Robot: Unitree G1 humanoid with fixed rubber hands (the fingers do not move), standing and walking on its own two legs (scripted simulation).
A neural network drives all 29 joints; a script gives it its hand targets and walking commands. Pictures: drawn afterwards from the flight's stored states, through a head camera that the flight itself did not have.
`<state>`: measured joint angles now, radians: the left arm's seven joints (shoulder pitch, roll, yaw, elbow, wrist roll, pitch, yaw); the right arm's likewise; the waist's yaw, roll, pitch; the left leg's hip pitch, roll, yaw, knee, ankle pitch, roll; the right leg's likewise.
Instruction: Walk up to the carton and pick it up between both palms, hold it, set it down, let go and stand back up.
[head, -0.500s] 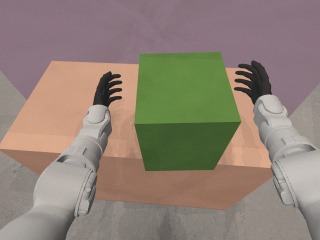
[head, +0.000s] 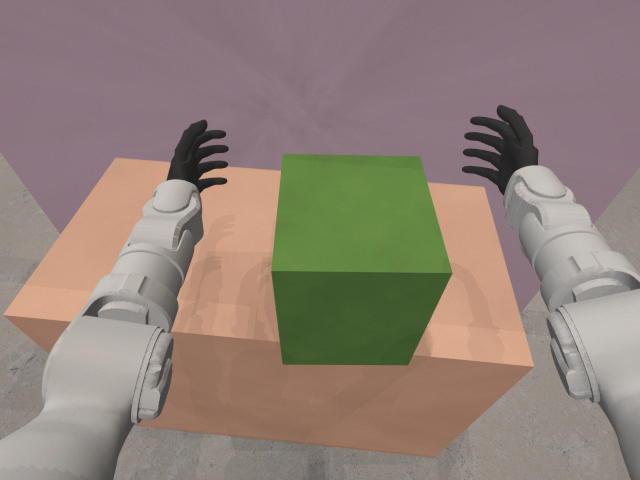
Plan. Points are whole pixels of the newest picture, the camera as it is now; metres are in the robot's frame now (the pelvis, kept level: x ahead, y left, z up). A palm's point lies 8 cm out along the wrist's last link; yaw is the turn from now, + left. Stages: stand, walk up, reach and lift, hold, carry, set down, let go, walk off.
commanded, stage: set down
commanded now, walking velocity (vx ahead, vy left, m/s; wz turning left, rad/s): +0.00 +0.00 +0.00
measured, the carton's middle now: (348, 264) +0.45 +0.00 +0.00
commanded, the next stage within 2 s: none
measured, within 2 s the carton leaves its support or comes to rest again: neither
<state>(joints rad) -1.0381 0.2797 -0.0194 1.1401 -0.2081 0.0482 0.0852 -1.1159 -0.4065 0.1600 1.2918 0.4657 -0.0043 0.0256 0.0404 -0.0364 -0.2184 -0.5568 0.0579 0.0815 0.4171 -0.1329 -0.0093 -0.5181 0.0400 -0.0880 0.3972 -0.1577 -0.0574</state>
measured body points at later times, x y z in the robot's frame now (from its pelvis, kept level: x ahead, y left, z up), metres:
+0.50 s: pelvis +0.02 +0.00 +0.01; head +0.03 +0.01 +0.46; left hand +0.40 +0.22 +0.08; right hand +0.42 -0.20 +0.10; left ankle +0.03 +0.13 -0.74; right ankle +0.01 -0.08 -0.74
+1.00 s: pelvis +0.02 +0.01 +0.01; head +0.02 +0.02 +0.46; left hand +0.33 +0.21 +0.02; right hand +0.34 -0.20 +0.03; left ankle +0.03 +0.13 -0.74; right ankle +0.01 -0.08 -0.74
